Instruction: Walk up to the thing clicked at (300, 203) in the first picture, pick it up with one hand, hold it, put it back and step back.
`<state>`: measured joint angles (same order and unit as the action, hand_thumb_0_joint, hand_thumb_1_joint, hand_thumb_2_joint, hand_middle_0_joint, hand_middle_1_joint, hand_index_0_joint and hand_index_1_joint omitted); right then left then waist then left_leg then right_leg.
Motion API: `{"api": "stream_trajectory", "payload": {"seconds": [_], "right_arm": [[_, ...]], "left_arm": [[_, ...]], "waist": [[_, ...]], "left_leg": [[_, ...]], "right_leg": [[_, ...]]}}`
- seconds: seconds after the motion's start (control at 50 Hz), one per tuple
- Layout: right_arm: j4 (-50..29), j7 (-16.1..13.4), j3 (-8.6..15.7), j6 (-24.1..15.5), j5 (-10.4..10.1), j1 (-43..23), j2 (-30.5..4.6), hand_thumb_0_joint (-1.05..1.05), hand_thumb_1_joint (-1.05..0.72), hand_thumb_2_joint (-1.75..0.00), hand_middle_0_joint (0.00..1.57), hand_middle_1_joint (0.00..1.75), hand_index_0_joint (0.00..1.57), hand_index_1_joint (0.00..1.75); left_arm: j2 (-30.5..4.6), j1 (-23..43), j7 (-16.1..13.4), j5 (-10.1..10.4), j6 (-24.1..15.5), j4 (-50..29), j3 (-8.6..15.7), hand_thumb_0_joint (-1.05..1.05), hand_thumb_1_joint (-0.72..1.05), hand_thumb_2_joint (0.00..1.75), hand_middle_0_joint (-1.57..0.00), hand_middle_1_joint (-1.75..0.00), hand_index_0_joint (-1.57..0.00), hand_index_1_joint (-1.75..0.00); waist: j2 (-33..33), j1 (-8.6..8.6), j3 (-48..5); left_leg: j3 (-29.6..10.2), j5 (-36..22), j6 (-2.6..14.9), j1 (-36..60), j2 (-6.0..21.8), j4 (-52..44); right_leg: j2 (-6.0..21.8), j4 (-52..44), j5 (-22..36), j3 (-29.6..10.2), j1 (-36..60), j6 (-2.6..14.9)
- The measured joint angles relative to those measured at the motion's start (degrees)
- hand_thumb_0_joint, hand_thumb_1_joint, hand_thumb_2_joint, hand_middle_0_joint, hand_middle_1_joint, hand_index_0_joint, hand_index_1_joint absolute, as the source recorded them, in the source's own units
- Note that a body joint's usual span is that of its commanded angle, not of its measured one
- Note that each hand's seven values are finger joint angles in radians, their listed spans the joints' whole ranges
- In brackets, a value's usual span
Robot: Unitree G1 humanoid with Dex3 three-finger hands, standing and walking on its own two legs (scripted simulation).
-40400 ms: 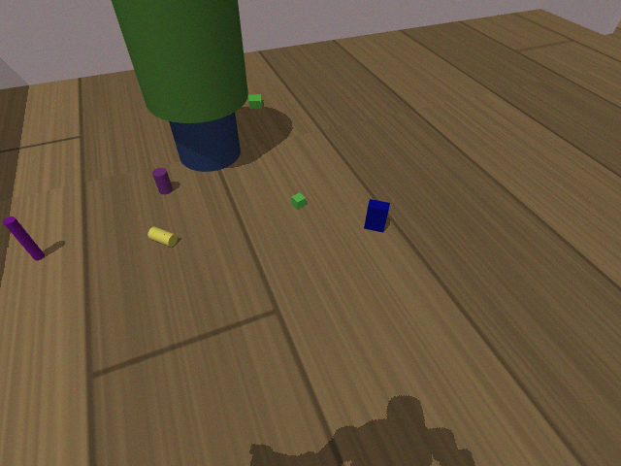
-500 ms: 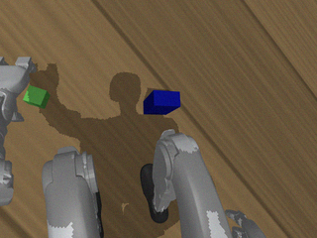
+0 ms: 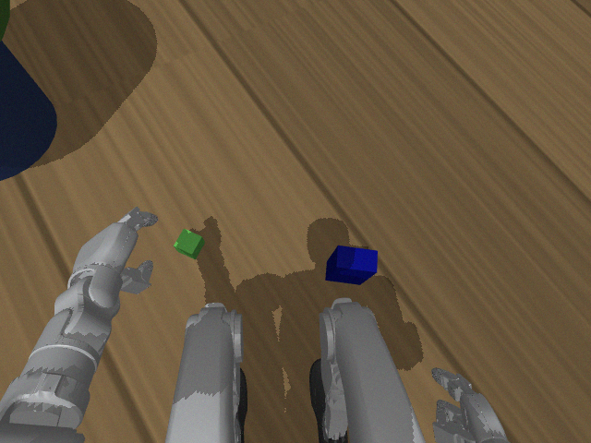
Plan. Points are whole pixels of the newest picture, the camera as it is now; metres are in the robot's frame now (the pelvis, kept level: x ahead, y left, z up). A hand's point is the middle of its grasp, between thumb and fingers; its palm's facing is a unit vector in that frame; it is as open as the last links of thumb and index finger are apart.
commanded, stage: home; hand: left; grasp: from above
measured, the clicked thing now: (189, 244) +0.50 +0.22 -0.45
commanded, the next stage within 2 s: none
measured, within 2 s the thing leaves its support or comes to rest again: neither
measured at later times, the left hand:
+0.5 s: hand (86, 325) +0.26 +0.19 +0.09, palm faces +0.05 -0.96 -0.28, open 7.3 cm
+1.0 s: hand out of the picture +0.23 +0.20 +0.20, palm faces +0.14 -0.97 -0.19, open 7.4 cm
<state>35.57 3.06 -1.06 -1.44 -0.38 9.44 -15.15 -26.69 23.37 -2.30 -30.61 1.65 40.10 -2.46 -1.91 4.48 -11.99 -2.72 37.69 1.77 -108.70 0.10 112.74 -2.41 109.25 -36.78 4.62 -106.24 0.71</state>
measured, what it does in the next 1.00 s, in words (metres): rises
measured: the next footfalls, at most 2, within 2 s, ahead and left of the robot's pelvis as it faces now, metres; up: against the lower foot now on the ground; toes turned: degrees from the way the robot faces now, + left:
none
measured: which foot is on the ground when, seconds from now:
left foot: down 0.00-1.00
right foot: down 0.00-1.00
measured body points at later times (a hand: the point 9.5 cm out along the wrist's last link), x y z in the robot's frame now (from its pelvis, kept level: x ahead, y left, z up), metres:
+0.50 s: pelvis +0.04 -0.01 +0.18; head +0.12 +0.02 +0.62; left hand +0.26 +0.24 +0.11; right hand +0.23 -0.24 +0.09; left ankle +0.08 +0.11 -0.44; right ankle +0.09 -0.11 -0.44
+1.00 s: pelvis +0.08 +0.01 +0.25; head +0.10 +0.02 +0.70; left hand +0.22 +0.25 +0.22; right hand +0.27 -0.22 +0.19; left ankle +0.08 +0.11 -0.44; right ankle +0.09 -0.11 -0.44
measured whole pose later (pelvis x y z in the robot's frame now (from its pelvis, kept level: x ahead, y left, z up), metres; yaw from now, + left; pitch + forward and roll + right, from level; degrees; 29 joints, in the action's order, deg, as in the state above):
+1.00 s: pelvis +0.08 +0.01 +0.25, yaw +5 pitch +10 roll -3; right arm 28.8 -10.6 -3.1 -11.9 -1.1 17.1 -12.6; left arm -13.2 -29.2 -1.5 3.9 24.6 -6.1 1.7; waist -2.5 2.7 -10.2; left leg -3.6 27.8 1.3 -38.9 -0.7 56.7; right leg -2.1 52.2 -26.7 3.1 -35.6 0.6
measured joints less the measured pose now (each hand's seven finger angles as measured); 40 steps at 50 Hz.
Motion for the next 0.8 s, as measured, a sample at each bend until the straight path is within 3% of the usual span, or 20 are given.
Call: {"api": "stream_trajectory", "payload": {"seconds": [0.06, 0.14, 0.2, 0.32, 0.44, 0.64, 0.8], "right_arm": [[-0.74, -1.14, 0.53, -0.66, -0.64, -0.70, -0.22, 0.01, -0.90, -0.90, 0.21, 0.30, 0.20, 0.30], [-1.46, -2.86, 1.14, -1.16, -1.52, -2.34, -0.20, 0.01, -0.90, -0.90, 0.20, 0.30, 0.20, 0.30], [-1.75, -4.12, 1.33, -1.50, -2.08, -3.35, 0.24, 0.01, -0.90, -0.90, 0.20, 0.30, 0.20, 0.30], [-2.49, -6.43, 0.37, -2.87, -2.59, -3.02, 1.69, 0.01, -0.91, -0.90, 0.20, 0.30, 0.20, 0.30], [-3.05, -8.52, -1.08, -4.39, -2.89, -0.20, 2.42, 0.01, -0.90, -0.90, 0.21, 0.30, 0.20, 0.30], [-4.84, -11.70, -2.08, -5.91, -2.48, 5.96, 2.60, 0.01, -0.90, -0.90, 0.21, 0.30, 0.20, 0.30], [-6.15, -13.42, -1.84, -7.78, -1.62, 8.98, 2.58, 0.01, -0.90, -0.90, 0.21, 0.30, 0.20, 0.30]], "left_arm": [[1.80, -5.61, 0.11, 3.99, -0.81, -5.93, 0.82, 0.01, 0.54, 1.01, -0.25, -0.51, -0.24, -0.52], [4.17, -12.45, -1.89, 7.96, 0.17, -12.63, 1.99, 0.01, 0.69, 0.96, -0.24, -0.42, -0.23, -0.43], [5.64, -16.17, -2.75, 11.81, 2.81, -15.89, 2.32, 0.01, 0.77, 0.93, -0.23, -0.37, -0.22, -0.38], [7.85, -24.01, -2.75, 21.52, 8.69, -22.01, 2.28, 0.01, 0.87, 0.93, -0.22, -0.34, -0.22, -0.35], [10.19, -31.16, -2.91, 27.92, 12.69, -26.68, 2.61, 0.01, 0.90, 0.92, -0.21, -0.32, -0.21, -0.33], [13.43, -42.70, -2.76, 34.37, 19.63, -36.87, 4.71, 0.01, 0.91, 0.90, -0.21, -0.30, -0.20, -0.31], [13.65, -51.86, -1.49, 34.93, 22.12, -45.57, 4.37, 0.01, 0.91, 0.90, -0.20, -0.30, -0.20, -0.30]], "waist": [[0.51, -0.52, -0.24], [0.71, -0.79, -0.10], [0.64, -1.05, 0.01], [0.44, -0.96, -0.01], [0.36, -0.58, 0.02], [-0.10, -0.04, 1.38], [-1.02, -0.65, 0.93]], "left_leg": [[-0.31, -0.66, -0.45, 3.55, -0.25, -3.15], [-0.43, -1.43, -0.84, 8.78, -0.47, -7.38], [-0.45, -2.14, -1.01, 13.40, -0.51, -11.26], [-0.55, -3.66, -1.27, 24.65, -0.44, -20.81], [-0.85, -5.18, -1.42, 37.26, -0.37, -30.97], [-1.22, -8.22, -1.17, 56.38, -0.24, -46.62], [-0.76, -9.62, -0.70, 66.43, -0.39, -54.38]], "right_leg": [[0.17, -2.97, 0.46, 0.15, 3.59, 0.34], [0.29, -6.94, 1.02, 0.06, 8.76, 0.62], [0.27, -10.68, 1.66, -0.11, 13.30, 0.72], [0.07, -20.16, 3.17, -0.46, 24.47, 0.84], [-0.11, -30.64, 4.78, -0.61, 37.29, 0.88], [-0.33, -47.37, 8.28, -0.89, 57.01, 0.59], [-0.15, -55.56, 9.98, -1.62, 67.21, 0.13]]}}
